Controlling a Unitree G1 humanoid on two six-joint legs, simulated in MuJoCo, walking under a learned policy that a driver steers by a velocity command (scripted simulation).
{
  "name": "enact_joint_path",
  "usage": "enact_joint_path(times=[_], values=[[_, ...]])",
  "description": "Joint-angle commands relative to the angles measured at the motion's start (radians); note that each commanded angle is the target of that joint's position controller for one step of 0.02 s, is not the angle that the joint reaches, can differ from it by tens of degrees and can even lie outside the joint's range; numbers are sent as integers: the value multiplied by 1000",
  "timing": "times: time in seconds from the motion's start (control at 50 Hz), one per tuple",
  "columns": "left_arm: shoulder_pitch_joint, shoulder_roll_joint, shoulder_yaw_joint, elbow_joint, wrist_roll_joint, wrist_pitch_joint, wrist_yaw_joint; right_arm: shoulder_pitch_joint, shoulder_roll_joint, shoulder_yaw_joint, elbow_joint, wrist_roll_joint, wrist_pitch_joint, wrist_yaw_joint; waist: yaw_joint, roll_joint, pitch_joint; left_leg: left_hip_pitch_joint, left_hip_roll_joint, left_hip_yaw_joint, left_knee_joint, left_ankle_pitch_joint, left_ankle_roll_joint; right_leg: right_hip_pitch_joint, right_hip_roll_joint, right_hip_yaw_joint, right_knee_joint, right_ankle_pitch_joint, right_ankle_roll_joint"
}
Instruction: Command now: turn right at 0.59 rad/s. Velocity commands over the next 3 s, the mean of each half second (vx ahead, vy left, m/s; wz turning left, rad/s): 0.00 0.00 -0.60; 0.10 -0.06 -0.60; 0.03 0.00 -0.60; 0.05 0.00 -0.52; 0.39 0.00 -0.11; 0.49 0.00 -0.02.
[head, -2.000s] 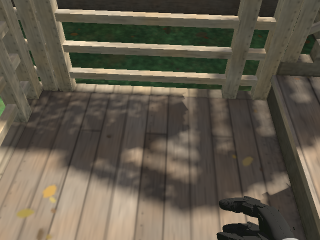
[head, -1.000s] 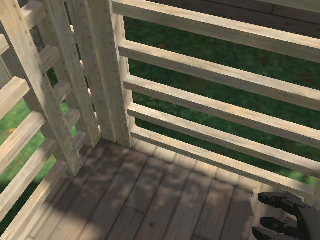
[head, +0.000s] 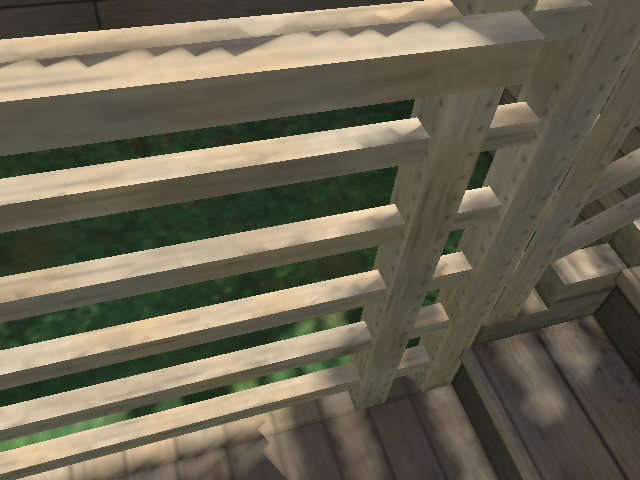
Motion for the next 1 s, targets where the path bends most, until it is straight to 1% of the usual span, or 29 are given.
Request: enact_joint_path(times=[0.02, 0.1, 0.14, 0.16, 0.22, 0.26, 0.28, 0.3, 0.32, 0.34, 0.38, 0.42, 0.52, 0.54, 0.58, 0.62, 0.64, 0.66, 0.68, 0.7, 0.72, 0.76, 0.78, 0.82, 0.84, 0.86, 0.96, 0.98, 1.0], values=[[4, 69, 17, -106, -16, -6, 7, -44, -127, -15, -82, -9, -1, -19, 20, 198, -69, 148, 231, -188, -209, 142, 193, -79, -58, -61, 71, 80, 44], [-53, 40, -4, -152, -2, -9, 7, 30, -151, -21, -75, -22, 0, -30, -28, 232, -93, 277, 259, -142, -205, 152, 210, -60, -114, -83, -142, 43, 55], [-42, 23, -15, -153, 2, -41, -21, 25, -209, -44, -63, 3, -6, -23, -24, 244, -118, 248, 268, -109, -189, 155, 205, 41, -144, -110, -273, 19, 49], [36, 6, -18, -101, 64, -23, -40, 179, -180, -34, -18, -8, 8, -4, -31, 102, -130, 265, 285, -95, -154, 330, 219, 138, -78, -144, -328, -79, 18], [97, 16, -10, -90, 35, 1, -41, 136, -175, -44, -33, -20, 32, 26, 1, 300, -90, 215, 285, -37, -152, 199, 161, 231, -92, -181, -469, -114, -29], [133, 34, -9, -83, 32, 10, -43, 62, -181, -51, -48, -24, 44, 19, 45, 293, -103, 129, 261, -21, -133, 42, 114, 394, -88, -194, -706, 33, -72], [139, 47, -7, -74, 43, 15, -50, 70, -156, -50, -52, -30, 44, 29, 43, 232, -63, 85, 234, 34, -63, 24, 59, 448, -81, -165, -888, 120, -88], [141, 110, 5, -76, 60, 4, -49, 133, -104, -43, -46, -32, 44, 43, 21, -35, -37, -55, 134, 135, 184, -181, -23, 513, -256, 95, -1022, 155, -127], [70, 291, 51, -122, 13, -1, -42, -1, -79, -36, -108, 0, 4, 6, 7, -296, 45, -327, -14, 106, 377, -412, -87, 436, -430, 400, -998, 350, -337], [75, 230, 36, -117, 32, -25, -49, -91, -131, -45, -138, 6, -15, -6, 78, -227, -1, -314, 1, -29, 575, -441, -92, 394, -437, 408, -1014, 421, -411], [-39, 140, 4, -123, 39, -47, -50, 1, -150, -63, -66, 19, -19, -18, -2, -130, -4, -321, 26, -56, 634, -271, -94, 411, -324, 237, -971, 403, -318], [-91, 80, -11, -144, 16, -31, -31, -14, -127, -56, -65, -14, -8, -10, -6, -98, -47, -336, 19, -58, 651, -176, -104, 458, -287, 201, -929, 509, -281], [-51, 90, -9, -138, 20, -9, -30, -2, -92, -45, -52, 3, -22, 2, 23, -77, -95, -264, -7, -48, 451, -119, -116, 440, -240, 218, -873, 476, -295], [53, 98, -2, -114, -22, -26, -30, 27, -119, -45, -50, 20, -51, 34, 53, -101, -218, -210, -8, -24, 398, -176, -107, 476, -277, 304, -1007, -170, -315], [-28, 115, 2, -145, 27, 16, -51, 16, -142, -61, -24, 55, -70, -12, 43, -191, 21, -66, -52, 46, 192, -156, -80, 274, -115, 216, -1011, -94, -332], [-39, 88, -4, -149, 15, 16, -54, 19, -130, -63, -29, 39, -90, -24, 22, -135, 26, 7, -58, 29, 17, -93, -71, 330, -109, 257, -938, 78, -313], [-60, 86, -1, -163, 1, 17, -56, 53, -150, -76, -24, 33, -97, -17, 2, -90, -13, 101, -52, 25, -36, -7, -67, 310, -96, 281, -897, 118, -295], [-6, 82, -9, -118, 61, 8, -68, 172, -110, -53, 0, -15, -47, -20, -42, -30, -44, 243, 27, -33, -87, -109, -62, 240, -73, 267, -804, 116, -245], [-97, -2, -23, -211, -5, -22, -61, 89, -195, -76, -40, -10, -57, 0, 13, 198, -82, 259, 163, -168, -43, 377, 11, 236, -79, 262, -643, 166, -189], [-72, 21, -20, -226, -6, -40, -60, 44, -224, -83, -45, -13, -43, -5, 61, 376, -70, 250, 272, -269, -75, 527, 165, 99, 23, 71, -509, 52, -120], [-64, 70, -10, -207, 6, -49, -56, 23, -189, -80, -72, -9, -37, -8, 37, 425, -113, 259, 398, -397, -128, 544, 287, 64, 22, -27, -308, -171, -76], [-77, 155, 25, -177, 12, -14, -66, 111, -176, -70, -83, 13, -45, -19, -20, 168, -130, 353, 486, -477, -165, 264, 294, -136, -59, 24, 32, -169, -46], [-25, 107, 8, -113, 106, 23, -84, 120, -147, -47, -90, -4, -12, -13, -5, 77, -71, 280, 458, -387, -177, 96, 220, -93, -54, 3, 13, -46, -92], [-33, 52, -8, -91, 72, 50, -111, 63, -161, -42, -104, -19, 10, -11, 14, 173, 27, 155, 325, -189, -216, 25, 115, -16, -52, -56, -87, 28, -82], [-142, 10, -18, -177, -23, 22, -98, -49, -191, -58, -121, 27, 9, -20, 22, 280, 74, 83, 209, -49, -191, 163, 109, 7, -87, -86, -185, -17, -52], [-49, 51, -23, -85, 42, 45, -118, 50, -180, -42, -123, -17, 13, -12, 1, 216, 15, 132, 289, -58, -197, 176, 96, 92, -44, -141, -258, 6, -57], [-19, 12, -31, -78, 41, 21, -99, 124, -221, -48, -97, -10, 36, 22, 4, 308, -78, 172, 237, 81, -41, 98, 35, 365, -3, -228, -731, 112, -86], [28, 38, -23, -48, 63, 1, -83, 166, -186, -41, -81, -14, 34, 31, 29, 197, -63, 83, 199, 142, 89, -32, -10, 477, 14, -199, -845, 199, -80], [73, 96, -16, -41, 71, -22, -80, 163, -128, -25, -110, -24, 37, 39, 57, -10, -38, -139, 151, 177, 319, -307, -71, 605, -165, 104, -946, 164, -98]])
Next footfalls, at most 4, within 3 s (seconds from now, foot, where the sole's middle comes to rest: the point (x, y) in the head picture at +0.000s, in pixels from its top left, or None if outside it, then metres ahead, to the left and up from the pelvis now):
0.30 right None -0.03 -0.13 -0.77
0.68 left None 0.05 0.04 -0.77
1.00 right None -0.05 -0.22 -0.77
1.50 left None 0.16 -0.10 -0.77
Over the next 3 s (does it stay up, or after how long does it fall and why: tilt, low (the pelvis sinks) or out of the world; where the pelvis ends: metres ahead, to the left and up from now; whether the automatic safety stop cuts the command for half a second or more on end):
stays up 0.13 -0.56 0.11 its command is cut before an obstacle from the start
